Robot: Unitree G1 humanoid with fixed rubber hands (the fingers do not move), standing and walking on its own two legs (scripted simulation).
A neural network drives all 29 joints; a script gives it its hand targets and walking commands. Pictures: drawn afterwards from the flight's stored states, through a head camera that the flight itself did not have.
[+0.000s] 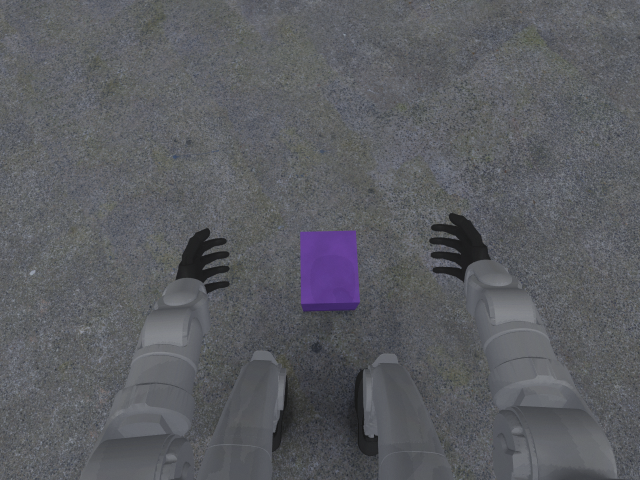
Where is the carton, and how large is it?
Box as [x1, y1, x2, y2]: [300, 231, 359, 311]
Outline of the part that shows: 300,232 301,305 303,311 354,309 359,302 355,231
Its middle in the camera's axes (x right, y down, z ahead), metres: +0.02 +0.10 +1.05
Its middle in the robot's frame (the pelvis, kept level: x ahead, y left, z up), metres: +0.46 +0.00 -0.61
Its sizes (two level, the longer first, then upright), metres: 0.187 0.145 0.146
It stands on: the floor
